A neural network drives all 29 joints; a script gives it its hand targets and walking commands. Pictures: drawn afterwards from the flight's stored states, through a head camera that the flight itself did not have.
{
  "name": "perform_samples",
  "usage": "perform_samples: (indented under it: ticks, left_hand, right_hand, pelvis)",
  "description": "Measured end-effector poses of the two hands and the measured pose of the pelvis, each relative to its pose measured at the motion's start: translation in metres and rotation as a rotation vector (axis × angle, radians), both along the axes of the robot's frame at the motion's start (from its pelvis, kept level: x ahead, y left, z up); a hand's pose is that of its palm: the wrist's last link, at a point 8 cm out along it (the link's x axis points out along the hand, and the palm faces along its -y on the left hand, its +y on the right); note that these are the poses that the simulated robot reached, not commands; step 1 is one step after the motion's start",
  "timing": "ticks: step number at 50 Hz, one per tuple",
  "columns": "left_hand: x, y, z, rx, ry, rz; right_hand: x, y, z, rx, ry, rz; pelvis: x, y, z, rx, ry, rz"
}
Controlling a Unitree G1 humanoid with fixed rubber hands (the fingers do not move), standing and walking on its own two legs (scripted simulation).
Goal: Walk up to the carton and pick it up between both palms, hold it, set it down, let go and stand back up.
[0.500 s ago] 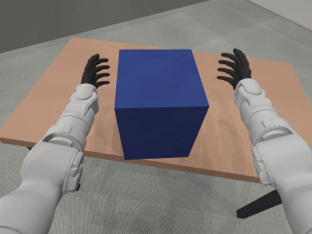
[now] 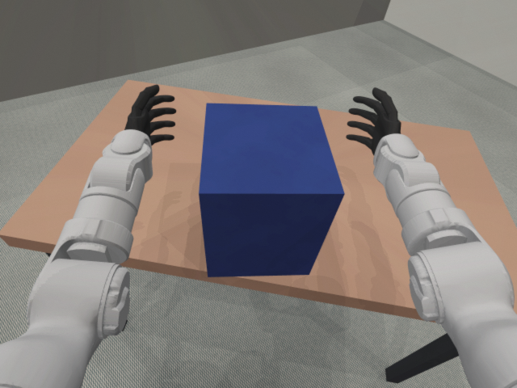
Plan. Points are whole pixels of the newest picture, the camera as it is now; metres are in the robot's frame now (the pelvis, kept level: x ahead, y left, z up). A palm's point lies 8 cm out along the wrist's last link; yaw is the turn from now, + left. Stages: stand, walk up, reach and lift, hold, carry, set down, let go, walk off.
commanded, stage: set down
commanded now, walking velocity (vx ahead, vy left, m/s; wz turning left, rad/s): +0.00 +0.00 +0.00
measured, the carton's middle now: (260, 194) +0.44 +0.02 +0.03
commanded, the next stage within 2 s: none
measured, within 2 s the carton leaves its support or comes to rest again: neither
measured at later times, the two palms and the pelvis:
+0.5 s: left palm (137, 204) +0.34 +0.20 +0.09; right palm (383, 211) +0.37 -0.18 +0.09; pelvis -0.01 +0.00 +0.00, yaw +0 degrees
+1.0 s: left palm (134, 262) +0.27 +0.20 +0.05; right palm (390, 270) +0.29 -0.19 +0.04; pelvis +0.00 +0.01 +0.00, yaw -1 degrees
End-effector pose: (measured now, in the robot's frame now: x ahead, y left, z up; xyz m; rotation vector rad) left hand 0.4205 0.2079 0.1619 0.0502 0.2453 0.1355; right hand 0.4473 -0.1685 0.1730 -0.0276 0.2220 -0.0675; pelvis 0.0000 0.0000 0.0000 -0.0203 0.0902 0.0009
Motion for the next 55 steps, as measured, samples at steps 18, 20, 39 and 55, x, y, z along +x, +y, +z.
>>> perform_samples:
  ticks: [18, 20, 39, 55]
  left_hand:
    - [-0.056, 0.003, -0.048, -0.041, -0.032, 0.022]
    - [-0.061, 0.001, -0.048, -0.035, -0.024, 0.015]
    - [-0.124, 0.003, -0.110, -0.055, 0.057, 0.059]
    - [-0.169, -0.011, -0.130, -0.052, 0.067, 0.057]
  right_hand:
    - [-0.055, -0.007, -0.065, 0.039, -0.047, 0.019]
    - [-0.060, -0.009, -0.066, 0.033, -0.042, 0.008]
    - [-0.123, -0.006, -0.118, 0.010, 0.018, 0.007]
    - [-0.180, -0.028, -0.140, -0.003, -0.001, -0.009]
  pelvis:
    - [-0.004, -0.002, 0.000, 0.008, -0.047, 0.011]
    - [-0.005, -0.001, 0.001, 0.010, -0.067, 0.010]
    - [-0.008, 0.006, -0.001, 0.018, -0.125, 0.000]
    - [0.000, 0.004, 0.001, 0.021, -0.169, -0.010]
